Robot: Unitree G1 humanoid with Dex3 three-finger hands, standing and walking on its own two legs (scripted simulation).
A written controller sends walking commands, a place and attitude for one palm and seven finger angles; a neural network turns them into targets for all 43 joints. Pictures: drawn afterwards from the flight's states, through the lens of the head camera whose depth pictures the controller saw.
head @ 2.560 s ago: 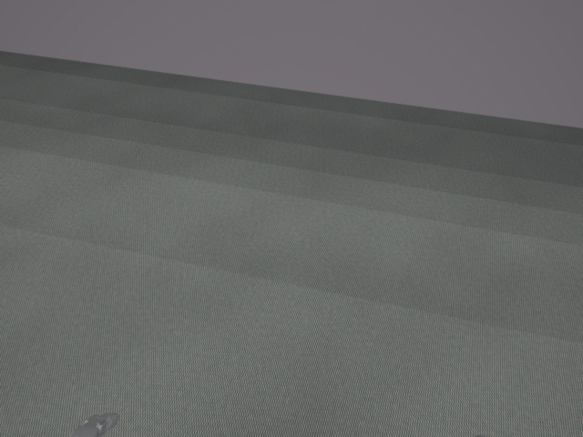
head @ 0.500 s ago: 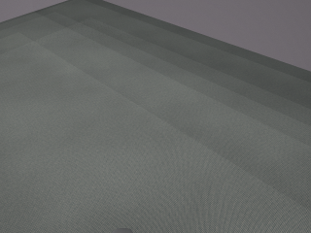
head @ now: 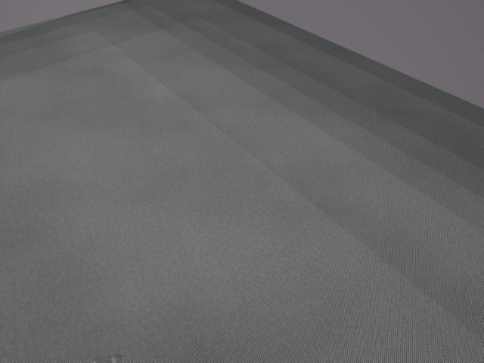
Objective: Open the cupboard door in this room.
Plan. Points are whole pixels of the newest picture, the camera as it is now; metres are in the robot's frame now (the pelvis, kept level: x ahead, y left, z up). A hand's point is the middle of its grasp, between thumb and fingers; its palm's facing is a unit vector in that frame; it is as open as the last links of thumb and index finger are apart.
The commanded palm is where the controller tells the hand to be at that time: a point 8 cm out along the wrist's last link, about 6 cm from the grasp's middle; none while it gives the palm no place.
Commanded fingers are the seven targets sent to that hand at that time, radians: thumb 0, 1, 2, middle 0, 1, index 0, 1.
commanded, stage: turn or walk to find it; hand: left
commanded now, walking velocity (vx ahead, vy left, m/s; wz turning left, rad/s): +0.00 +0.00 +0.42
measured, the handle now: out of the picture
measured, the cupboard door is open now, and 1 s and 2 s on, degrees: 0 0 0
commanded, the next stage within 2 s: none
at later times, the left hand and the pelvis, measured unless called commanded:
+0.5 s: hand out of the picture -0.05 +0.19 -0.18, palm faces +0.29 -0.93 -0.23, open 7.4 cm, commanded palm none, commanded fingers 0.00 0.90 0.90 -0.20 -0.30 -0.20 -0.30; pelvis -0.03 -0.01 -0.01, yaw +15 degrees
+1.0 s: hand out of the picture -0.04 +0.21 -0.15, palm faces +0.43 -0.85 -0.29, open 7.4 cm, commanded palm none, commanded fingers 0.00 0.90 0.90 -0.20 -0.30 -0.20 -0.30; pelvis -0.05 -0.03 -0.01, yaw +25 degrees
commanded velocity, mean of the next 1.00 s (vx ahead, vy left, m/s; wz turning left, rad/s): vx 0.00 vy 0.00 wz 0.42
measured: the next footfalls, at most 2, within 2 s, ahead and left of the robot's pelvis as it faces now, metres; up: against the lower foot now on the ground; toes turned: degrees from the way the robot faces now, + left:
right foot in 0.06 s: +0.04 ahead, -0.13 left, +0.00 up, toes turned -1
left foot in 0.52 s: -0.03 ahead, +0.12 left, +0.00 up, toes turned +20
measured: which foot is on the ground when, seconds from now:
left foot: down 0.00-0.06, up 0.08-0.50, down 0.52-1.00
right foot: up 0.00-0.04, down 0.06-0.52, up 0.54-0.98, down 1.00-1.00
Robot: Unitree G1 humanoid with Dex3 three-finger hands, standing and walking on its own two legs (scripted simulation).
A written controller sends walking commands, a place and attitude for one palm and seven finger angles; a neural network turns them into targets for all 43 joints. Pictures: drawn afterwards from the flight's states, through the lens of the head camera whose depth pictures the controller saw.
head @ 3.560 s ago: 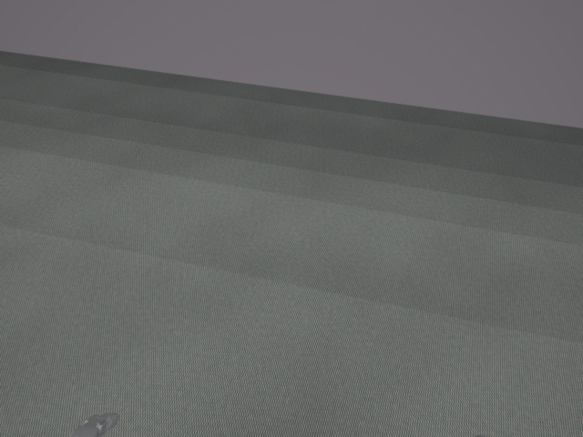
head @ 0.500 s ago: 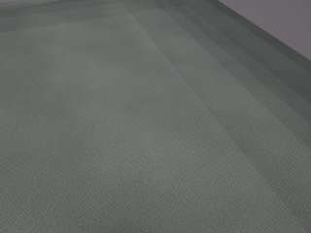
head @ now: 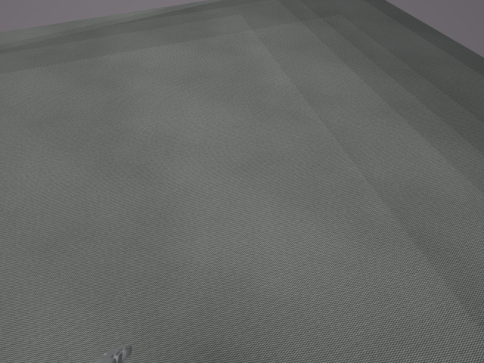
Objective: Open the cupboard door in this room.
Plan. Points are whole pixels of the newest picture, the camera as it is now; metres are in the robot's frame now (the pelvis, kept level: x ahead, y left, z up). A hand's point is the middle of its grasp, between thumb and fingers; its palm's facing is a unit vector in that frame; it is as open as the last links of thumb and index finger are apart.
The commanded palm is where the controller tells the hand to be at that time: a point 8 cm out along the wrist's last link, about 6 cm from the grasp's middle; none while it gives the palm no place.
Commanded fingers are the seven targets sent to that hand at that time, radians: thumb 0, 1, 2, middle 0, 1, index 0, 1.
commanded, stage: turn or walk to find it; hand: left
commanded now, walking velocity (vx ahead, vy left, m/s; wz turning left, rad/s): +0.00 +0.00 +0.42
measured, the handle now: out of the picture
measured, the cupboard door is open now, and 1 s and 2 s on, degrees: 0 0 0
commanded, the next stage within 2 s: none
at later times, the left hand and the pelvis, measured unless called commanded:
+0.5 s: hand out of the picture -0.08 +0.21 -0.18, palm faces +0.31 -0.92 -0.23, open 7.4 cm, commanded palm none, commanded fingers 0.00 0.90 0.90 -0.20 -0.30 -0.20 -0.30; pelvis -0.04 +0.01 +0.00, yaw +15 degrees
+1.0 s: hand out of the picture -0.05 +0.24 -0.15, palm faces +0.43 -0.87 -0.26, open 7.4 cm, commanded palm none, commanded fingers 0.00 0.90 0.90 -0.20 -0.30 -0.20 -0.30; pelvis -0.07 +0.01 +0.01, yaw +25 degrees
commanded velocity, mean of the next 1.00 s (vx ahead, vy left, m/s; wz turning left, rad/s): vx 0.00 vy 0.00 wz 0.42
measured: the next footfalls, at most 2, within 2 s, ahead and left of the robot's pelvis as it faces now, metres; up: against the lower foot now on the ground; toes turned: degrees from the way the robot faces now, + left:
left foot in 0.52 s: -0.04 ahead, +0.12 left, +0.00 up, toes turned +20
right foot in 1.08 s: +0.01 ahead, -0.10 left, +0.00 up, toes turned +26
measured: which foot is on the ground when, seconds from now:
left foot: down 0.00-0.00, up 0.02-0.50, down 0.52-1.00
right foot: down 0.00-0.52, up 0.54-1.00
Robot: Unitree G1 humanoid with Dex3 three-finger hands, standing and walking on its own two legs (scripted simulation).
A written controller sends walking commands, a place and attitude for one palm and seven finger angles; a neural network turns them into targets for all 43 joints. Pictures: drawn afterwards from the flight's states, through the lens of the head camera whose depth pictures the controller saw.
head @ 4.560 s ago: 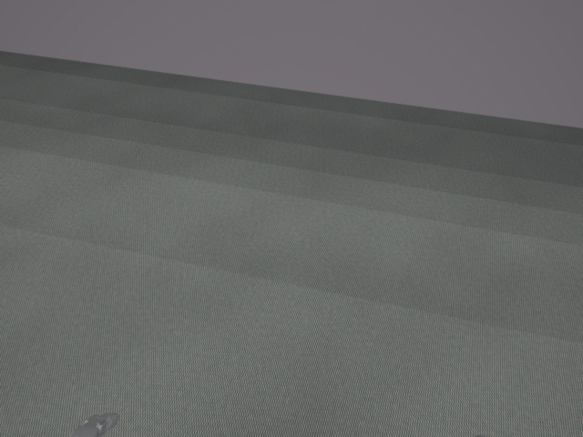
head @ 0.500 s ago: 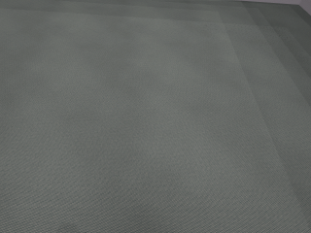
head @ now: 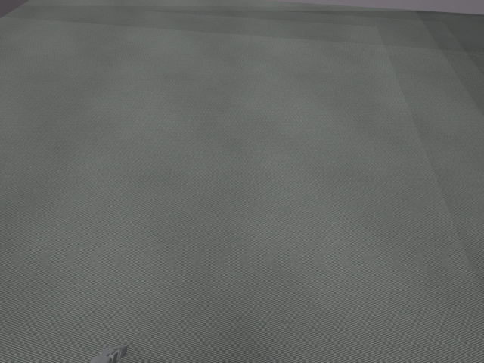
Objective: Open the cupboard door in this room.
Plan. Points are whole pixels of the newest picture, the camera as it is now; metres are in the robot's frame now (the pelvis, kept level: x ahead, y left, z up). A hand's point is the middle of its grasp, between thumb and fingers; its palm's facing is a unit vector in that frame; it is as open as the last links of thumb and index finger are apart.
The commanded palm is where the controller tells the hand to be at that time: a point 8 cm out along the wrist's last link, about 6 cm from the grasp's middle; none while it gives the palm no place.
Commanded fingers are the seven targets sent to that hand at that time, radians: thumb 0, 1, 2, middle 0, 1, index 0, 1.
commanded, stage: turn or walk to find it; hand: left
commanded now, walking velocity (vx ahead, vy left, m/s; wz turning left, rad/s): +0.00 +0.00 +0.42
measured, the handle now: out of the picture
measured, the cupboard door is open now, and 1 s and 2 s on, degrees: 0 0 0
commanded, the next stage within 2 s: none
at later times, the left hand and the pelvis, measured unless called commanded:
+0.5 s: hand out of the picture -0.06 +0.18 -0.17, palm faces +0.30 -0.92 -0.25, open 7.3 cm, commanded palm none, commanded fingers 0.00 0.90 0.90 -0.20 -0.30 -0.20 -0.30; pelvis -0.04 -0.02 +0.00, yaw +15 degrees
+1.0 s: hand out of the picture -0.08 +0.22 -0.16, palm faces +0.45 -0.85 -0.27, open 7.4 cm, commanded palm none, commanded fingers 0.00 0.90 0.90 -0.20 -0.30 -0.20 -0.30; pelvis -0.08 -0.01 +0.00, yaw +26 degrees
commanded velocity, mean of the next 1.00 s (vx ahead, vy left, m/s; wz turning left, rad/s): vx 0.00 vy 0.00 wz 0.42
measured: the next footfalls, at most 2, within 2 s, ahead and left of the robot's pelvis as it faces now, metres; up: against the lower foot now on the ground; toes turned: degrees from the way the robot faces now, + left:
right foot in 0.08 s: +0.03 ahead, -0.13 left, +0.00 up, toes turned +1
left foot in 0.56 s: -0.06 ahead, +0.11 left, +0.00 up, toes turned +22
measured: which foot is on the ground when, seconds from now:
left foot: down 0.00-0.08, up 0.10-0.54, down 0.56-1.00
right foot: up 0.00-0.06, down 0.08-0.58, up 0.60-1.00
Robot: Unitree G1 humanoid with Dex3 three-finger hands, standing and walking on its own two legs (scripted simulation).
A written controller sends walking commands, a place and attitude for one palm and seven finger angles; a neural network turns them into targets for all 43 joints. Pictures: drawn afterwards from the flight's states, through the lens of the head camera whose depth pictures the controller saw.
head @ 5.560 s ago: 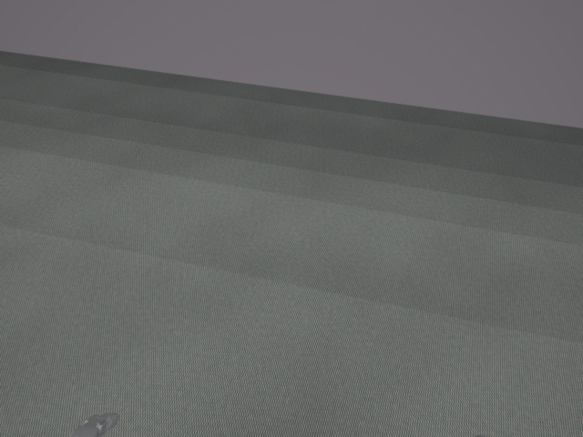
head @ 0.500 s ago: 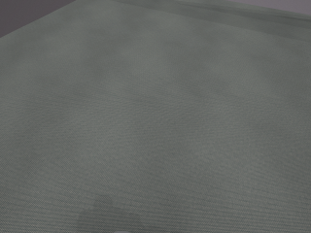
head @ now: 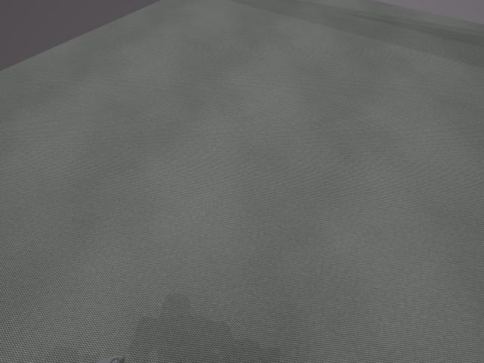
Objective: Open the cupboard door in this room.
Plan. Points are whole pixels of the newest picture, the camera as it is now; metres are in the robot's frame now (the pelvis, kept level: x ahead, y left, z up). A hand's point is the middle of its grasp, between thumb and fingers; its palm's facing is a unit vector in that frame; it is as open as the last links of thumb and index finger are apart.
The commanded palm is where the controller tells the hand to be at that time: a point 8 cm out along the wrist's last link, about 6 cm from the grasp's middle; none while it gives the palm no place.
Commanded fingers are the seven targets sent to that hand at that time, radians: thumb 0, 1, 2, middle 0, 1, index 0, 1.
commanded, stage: turn or walk to find it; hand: left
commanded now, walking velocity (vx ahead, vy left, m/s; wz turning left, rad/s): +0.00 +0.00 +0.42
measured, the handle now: out of the picture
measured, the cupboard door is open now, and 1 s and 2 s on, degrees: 0 0 0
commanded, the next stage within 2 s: none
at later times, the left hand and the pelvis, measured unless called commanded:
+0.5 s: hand out of the picture -0.04 +0.19 -0.17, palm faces +0.29 -0.92 -0.25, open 7.3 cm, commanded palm none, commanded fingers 0.00 0.90 0.90 -0.20 -0.30 -0.20 -0.30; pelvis -0.04 -0.01 +0.00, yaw +15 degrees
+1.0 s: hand out of the picture -0.05 +0.21 -0.15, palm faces +0.43 -0.86 -0.29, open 7.4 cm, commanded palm none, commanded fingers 0.00 0.90 0.90 -0.20 -0.30 -0.20 -0.30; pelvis -0.06 -0.03 -0.01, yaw +25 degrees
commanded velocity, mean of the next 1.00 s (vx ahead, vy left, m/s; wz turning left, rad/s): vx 0.00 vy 0.00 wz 0.42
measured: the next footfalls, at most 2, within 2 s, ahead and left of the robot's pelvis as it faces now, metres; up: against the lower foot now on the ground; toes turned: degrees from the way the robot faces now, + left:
right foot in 0.06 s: +0.03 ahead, -0.12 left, +0.00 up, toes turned -1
left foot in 0.54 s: -0.05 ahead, +0.12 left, +0.00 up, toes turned +20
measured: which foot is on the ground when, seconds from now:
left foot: down 0.00-0.06, up 0.08-0.52, down 0.54-1.00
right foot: up 0.00-0.04, down 0.06-0.54, up 0.56-0.98, down 1.00-1.00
